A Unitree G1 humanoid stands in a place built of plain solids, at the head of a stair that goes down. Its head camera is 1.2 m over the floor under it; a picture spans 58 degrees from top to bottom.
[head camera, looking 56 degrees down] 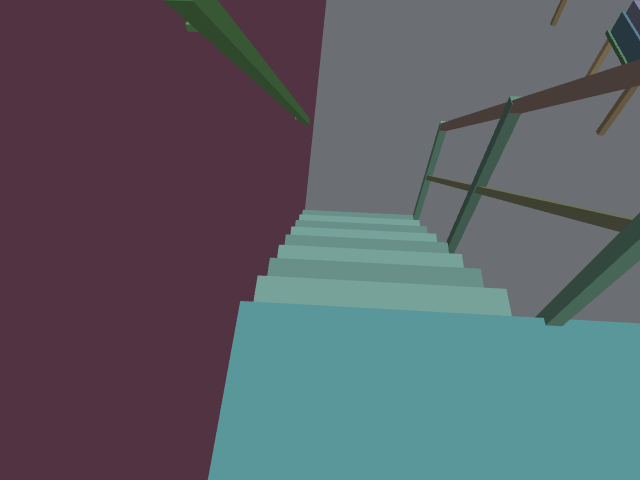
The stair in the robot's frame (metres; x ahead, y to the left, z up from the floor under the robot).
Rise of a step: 0.20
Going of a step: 0.20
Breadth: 0.91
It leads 4 degrees to the right of straight ahead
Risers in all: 9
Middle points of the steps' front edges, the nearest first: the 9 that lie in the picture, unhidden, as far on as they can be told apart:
0.56 -0.21 0.00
0.76 -0.22 -0.20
0.96 -0.24 -0.41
1.17 -0.25 -0.61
1.37 -0.26 -0.82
1.58 -0.27 -1.02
1.78 -0.29 -1.22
1.98 -0.30 -1.43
2.19 -0.31 -1.63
